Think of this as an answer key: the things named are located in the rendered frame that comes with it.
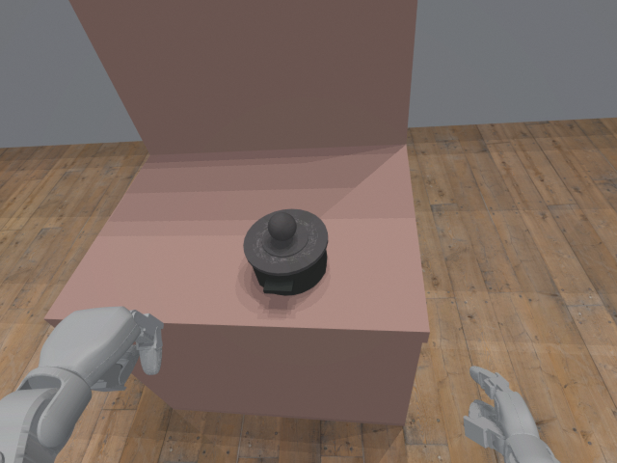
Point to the table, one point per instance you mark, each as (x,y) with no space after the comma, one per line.
(247,107)

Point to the robot right forearm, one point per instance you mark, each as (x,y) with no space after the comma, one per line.
(524,448)

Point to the robot left forearm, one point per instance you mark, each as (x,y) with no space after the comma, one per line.
(37,419)

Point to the robot right hand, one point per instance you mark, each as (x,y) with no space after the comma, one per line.
(490,426)

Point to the knob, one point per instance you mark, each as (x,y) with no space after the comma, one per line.
(282,226)

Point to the robot left hand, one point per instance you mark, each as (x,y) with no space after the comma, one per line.
(94,342)

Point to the lid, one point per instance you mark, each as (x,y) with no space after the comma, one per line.
(283,258)

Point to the pot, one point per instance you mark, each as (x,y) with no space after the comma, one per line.
(293,284)

